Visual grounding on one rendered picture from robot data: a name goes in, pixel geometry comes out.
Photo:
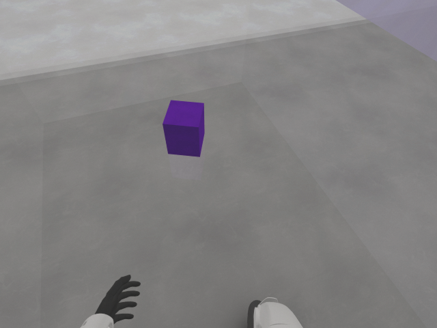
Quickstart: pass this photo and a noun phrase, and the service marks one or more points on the carton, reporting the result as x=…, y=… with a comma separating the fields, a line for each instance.
x=184, y=128

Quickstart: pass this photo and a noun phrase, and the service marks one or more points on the left robot forearm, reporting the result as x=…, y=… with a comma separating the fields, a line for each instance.
x=98, y=321

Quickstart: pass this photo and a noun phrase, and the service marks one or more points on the robot right thigh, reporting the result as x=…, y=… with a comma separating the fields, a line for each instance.
x=274, y=315

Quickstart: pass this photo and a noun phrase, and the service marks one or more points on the left robot hand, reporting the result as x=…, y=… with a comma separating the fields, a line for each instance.
x=110, y=304

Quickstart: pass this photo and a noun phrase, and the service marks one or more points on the right robot shin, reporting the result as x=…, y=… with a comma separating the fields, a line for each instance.
x=269, y=299

